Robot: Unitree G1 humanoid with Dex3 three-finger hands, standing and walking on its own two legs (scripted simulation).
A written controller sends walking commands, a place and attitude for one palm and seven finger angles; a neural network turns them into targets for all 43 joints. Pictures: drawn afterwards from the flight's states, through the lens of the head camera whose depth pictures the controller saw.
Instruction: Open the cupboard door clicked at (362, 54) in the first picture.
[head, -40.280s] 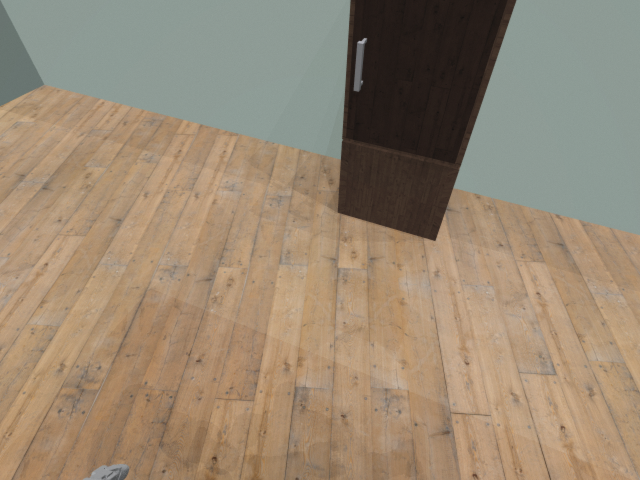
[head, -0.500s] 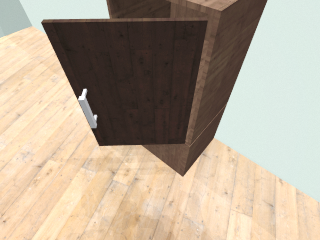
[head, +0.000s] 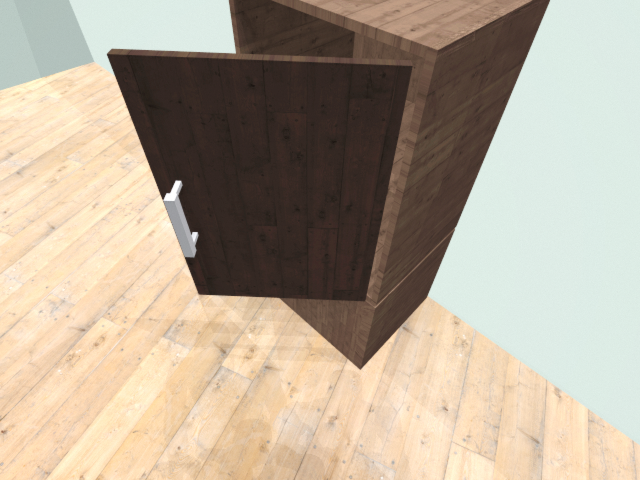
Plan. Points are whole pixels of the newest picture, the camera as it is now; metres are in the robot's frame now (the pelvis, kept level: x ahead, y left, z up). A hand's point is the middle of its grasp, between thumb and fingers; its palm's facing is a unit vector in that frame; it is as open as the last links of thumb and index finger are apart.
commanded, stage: look again from close up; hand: left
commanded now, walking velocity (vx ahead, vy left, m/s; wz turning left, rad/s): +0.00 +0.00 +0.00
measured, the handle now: (184, 220) +0.55 +0.30 -0.05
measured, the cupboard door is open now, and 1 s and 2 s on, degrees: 42 42 42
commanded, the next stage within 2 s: raise the hand with hooked fingers in 0.56 s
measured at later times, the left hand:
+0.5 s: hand out of the picture -0.01 +0.22 -0.18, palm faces +0.01 -0.98 -0.18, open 7.3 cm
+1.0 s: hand (145, 436) +0.17 +0.23 -0.04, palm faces +0.03 -1.00 +0.00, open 8.1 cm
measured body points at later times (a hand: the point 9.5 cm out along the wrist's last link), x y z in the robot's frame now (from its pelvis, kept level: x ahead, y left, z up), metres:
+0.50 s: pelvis -0.02 +0.05 +0.00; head -0.03 +0.06 +0.45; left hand -0.01 +0.27 -0.17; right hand -0.01 -0.18 -0.15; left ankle +0.01 +0.13 -0.74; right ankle -0.02 -0.07 -0.74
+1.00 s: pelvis -0.05 +0.05 -0.07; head -0.02 +0.07 +0.37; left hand +0.17 +0.28 -0.04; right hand +0.15 -0.20 -0.11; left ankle +0.01 +0.13 -0.74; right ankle -0.02 -0.07 -0.74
